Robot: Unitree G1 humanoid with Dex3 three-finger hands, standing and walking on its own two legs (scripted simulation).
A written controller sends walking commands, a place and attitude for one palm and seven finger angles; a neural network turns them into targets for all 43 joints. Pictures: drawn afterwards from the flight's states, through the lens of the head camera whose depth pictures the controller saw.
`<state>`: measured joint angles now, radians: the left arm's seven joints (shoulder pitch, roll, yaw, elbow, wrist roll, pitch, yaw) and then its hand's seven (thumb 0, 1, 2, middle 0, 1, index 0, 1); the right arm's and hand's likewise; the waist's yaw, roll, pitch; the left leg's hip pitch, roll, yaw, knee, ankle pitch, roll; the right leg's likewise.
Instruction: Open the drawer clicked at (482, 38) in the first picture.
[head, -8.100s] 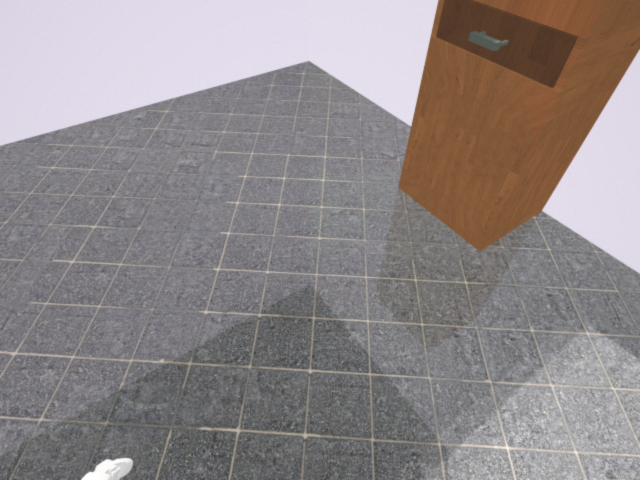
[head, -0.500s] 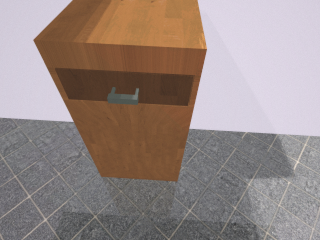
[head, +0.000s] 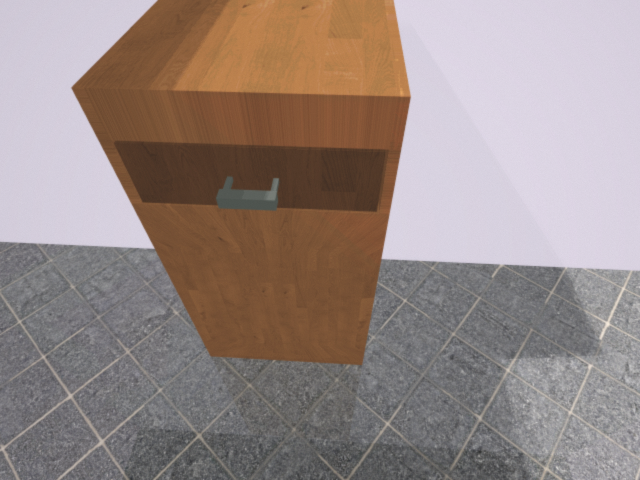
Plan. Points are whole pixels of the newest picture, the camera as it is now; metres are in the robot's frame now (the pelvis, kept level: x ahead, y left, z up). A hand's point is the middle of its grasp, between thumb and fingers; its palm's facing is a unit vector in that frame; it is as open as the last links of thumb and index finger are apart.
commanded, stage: shuffle to correct the standing spot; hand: left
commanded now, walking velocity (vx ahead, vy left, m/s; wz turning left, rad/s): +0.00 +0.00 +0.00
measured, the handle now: (250, 191) +0.56 +0.17 +0.02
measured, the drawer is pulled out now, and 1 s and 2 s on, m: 0.00 0.00 0.00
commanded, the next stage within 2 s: come to a stop and stand still in 0.06 s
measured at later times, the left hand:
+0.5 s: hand out of the picture +0.02 +0.14 -0.18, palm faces +0.05 -0.97 -0.22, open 7.3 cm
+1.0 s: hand out of the picture +0.01 +0.19 -0.17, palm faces +0.01 -0.97 -0.23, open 7.4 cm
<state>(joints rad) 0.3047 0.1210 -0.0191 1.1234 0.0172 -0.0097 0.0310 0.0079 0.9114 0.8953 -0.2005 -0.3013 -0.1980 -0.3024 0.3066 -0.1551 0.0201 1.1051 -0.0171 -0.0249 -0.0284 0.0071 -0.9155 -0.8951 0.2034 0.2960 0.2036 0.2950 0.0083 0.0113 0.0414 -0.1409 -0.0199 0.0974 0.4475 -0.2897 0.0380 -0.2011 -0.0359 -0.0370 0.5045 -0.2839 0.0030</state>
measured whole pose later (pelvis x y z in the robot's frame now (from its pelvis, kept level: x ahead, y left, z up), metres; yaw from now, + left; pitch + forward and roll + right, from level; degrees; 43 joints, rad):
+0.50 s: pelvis +0.03 -0.03 +0.00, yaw +0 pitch +1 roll +1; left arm 0.28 0.13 0.01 1.10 0.02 -0.02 0.05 0.02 0.93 0.90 -0.20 -0.30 -0.20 -0.30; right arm 0.27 -0.14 -0.01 1.11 -0.01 0.00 -0.05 0.01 -0.93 -0.89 0.20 0.30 0.20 0.30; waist 0.01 0.01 0.06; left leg -0.14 0.02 0.08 0.49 -0.34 -0.02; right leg -0.20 0.00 -0.06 0.55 -0.35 -0.05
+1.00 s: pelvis -0.02 +0.01 +0.00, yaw +0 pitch -2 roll +0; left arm 0.28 0.17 -0.01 1.00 0.03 0.01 0.03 0.01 0.91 0.90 -0.20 -0.30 -0.20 -0.30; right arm 0.26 -0.19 0.00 0.99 -0.03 0.01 -0.01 0.00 -0.94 -0.89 0.20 0.30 0.20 0.30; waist 0.01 0.02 0.02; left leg -0.23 -0.02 0.08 0.50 -0.24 0.05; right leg -0.23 -0.03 -0.03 0.52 -0.27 0.00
